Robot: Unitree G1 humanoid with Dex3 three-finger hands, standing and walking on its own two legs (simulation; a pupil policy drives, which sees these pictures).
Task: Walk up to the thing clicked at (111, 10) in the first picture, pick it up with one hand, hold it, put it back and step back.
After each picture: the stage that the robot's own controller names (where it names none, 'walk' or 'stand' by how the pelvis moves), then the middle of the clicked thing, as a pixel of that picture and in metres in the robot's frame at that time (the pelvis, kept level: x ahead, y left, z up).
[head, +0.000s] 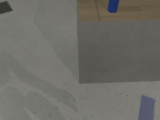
stand; (113, 2) +1.00 -0.18 -0.01
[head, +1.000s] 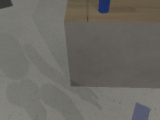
rise first; (104, 2) +0.91 -0.09 +0.02
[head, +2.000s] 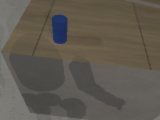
walk; (59, 29) +0.61 +0.14 +0.03
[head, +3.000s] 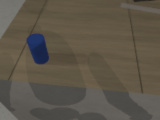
stand; (38, 49) +0.49 +0.21 +0.02
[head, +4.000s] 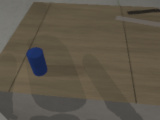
stand; (37, 62) +0.48 +0.21 -0.01
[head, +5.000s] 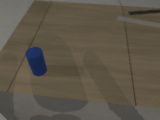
stand; (37, 62) +0.48 +0.22 -0.01
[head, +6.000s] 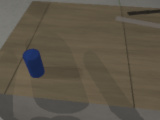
stand; (34, 64) +0.47 +0.23 -0.01
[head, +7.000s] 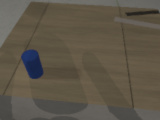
stand; (33, 64) +0.46 +0.23 -0.01
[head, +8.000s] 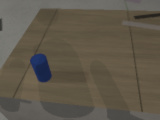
rise first; (41, 68) +0.45 +0.22 -0.01
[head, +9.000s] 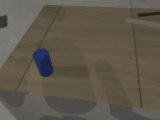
go down; (43, 63) +0.48 +0.23 -0.01
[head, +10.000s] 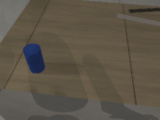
go down; (34, 59) +0.48 +0.21 +0.00
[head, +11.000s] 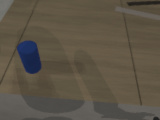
go down; (30, 57) +0.45 +0.20 +0.02
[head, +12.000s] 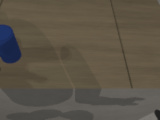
close in; (6, 45) +0.46 +0.22 +0.05
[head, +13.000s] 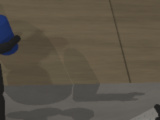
close; (2, 36) +0.49 +0.22 +0.07
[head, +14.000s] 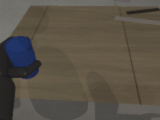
lift; (23, 58) +0.35 +0.19 +0.17
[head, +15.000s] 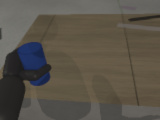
hold; (35, 64) +0.33 +0.16 +0.18
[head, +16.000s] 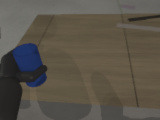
hold; (31, 65) +0.33 +0.17 +0.17
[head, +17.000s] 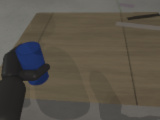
crouch; (33, 64) +0.34 +0.17 +0.17
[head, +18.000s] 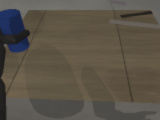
crouch; (14, 31) +0.44 +0.22 +0.22
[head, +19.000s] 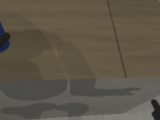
lower; out of the picture +0.50 +0.23 +0.06
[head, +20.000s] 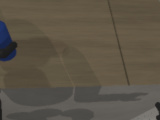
lower; (0, 41) +0.47 +0.23 +0.06
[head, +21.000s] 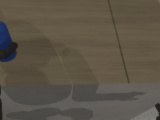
lower; (1, 42) +0.47 +0.23 +0.06
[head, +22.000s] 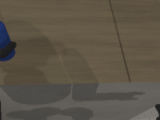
lower; out of the picture +0.47 +0.23 +0.06
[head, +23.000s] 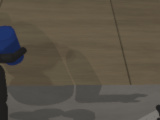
draw back; (8, 46) +0.46 +0.21 +0.06
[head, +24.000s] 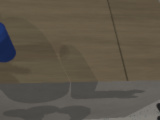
rise; out of the picture +0.46 +0.22 +0.06
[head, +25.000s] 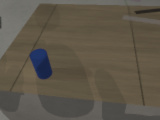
sink last; (41, 64) +0.45 +0.21 +0.03
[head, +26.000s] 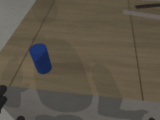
stand; (41, 59) +0.46 +0.21 +0.03
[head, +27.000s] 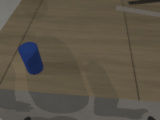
stand; (31, 59) +0.45 +0.22 +0.04
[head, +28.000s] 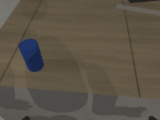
stand; (32, 56) +0.45 +0.22 +0.05
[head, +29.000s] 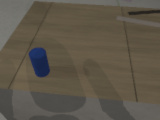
stand; (40, 62) +0.47 +0.20 +0.00
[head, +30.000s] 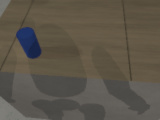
walk; (29, 43) +0.50 +0.24 +0.02
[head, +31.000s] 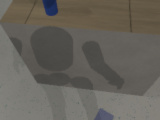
walk; (49, 2) +0.76 +0.19 +0.01
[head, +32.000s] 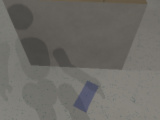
stand; out of the picture +1.07 +0.29 +0.01
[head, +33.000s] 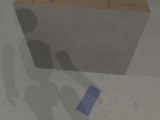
stand; out of the picture +1.09 +0.24 -0.01
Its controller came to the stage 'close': yes
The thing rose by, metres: 0.22
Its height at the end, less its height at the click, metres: +0.00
